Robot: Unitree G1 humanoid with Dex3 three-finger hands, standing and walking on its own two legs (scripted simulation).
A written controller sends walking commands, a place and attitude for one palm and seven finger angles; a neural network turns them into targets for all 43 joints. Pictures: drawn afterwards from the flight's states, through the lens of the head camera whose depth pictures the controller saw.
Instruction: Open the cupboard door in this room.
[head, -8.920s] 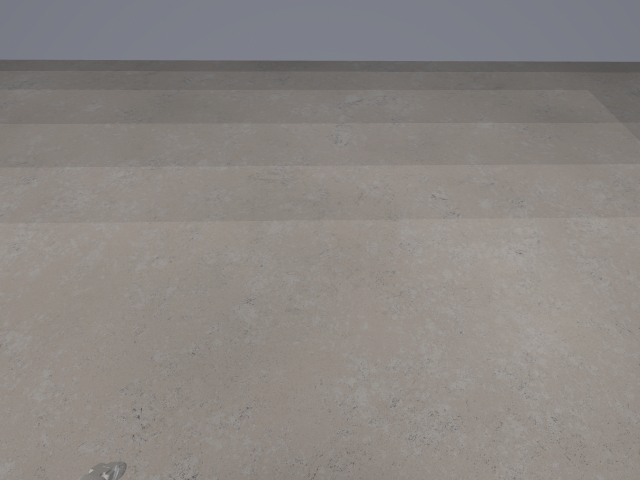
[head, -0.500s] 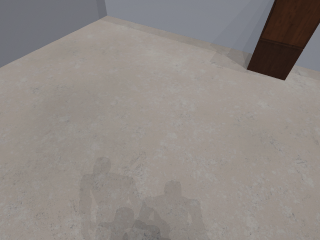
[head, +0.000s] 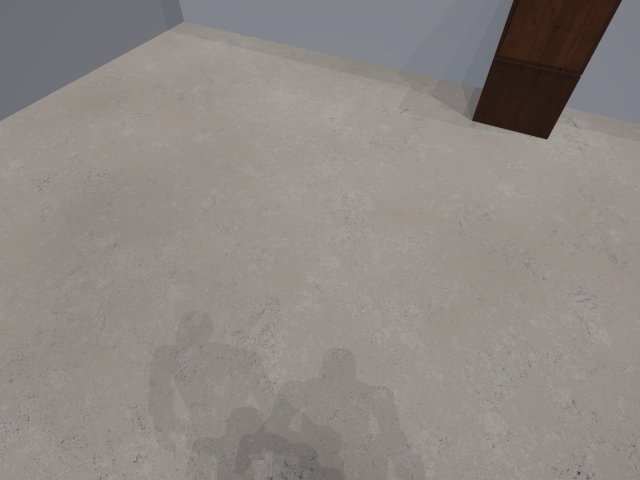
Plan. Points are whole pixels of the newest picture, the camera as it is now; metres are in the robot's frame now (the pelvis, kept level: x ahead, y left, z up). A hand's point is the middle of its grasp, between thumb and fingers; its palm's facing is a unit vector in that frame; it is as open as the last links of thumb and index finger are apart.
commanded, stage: turn or walk to find it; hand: left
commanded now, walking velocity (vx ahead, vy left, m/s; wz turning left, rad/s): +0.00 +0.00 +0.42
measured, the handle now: out of the picture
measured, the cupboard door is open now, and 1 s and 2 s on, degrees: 0 0 0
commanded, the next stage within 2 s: stand and wait in 0.40 s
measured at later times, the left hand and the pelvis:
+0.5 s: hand out of the picture +0.01 +0.21 -0.17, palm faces +0.12 -0.96 -0.26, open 7.4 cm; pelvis +0.00 +0.00 +0.00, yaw +5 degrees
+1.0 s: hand out of the picture +0.01 +0.23 -0.16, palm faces +0.10 -0.95 -0.28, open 7.4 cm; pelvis +0.00 +0.00 +0.01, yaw +5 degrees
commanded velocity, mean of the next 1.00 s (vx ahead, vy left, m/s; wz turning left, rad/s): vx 0.00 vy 0.00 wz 0.07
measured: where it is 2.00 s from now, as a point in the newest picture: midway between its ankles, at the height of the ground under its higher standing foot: outside the picture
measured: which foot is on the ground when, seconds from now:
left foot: down 0.00-1.00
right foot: down 0.00-1.00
